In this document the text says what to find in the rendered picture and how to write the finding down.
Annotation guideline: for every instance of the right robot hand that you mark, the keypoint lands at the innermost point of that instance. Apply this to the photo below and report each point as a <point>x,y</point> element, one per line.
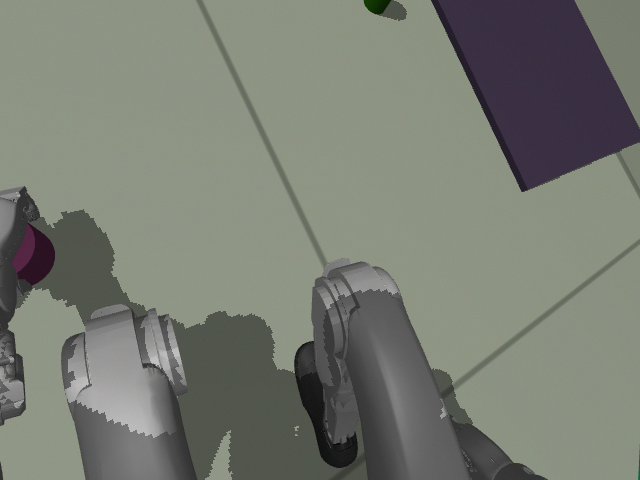
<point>483,457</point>

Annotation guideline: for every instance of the left robot hand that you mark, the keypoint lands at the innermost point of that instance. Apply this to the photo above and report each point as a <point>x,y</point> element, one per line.
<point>16,209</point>

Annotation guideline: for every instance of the left robot arm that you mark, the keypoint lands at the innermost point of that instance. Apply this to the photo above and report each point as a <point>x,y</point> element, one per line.
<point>12,385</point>

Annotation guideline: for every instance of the right robot arm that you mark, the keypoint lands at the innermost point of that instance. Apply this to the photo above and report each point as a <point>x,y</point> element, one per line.
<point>517,471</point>

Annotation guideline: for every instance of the right robot foot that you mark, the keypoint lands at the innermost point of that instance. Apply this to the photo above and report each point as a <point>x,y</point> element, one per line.
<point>311,392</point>

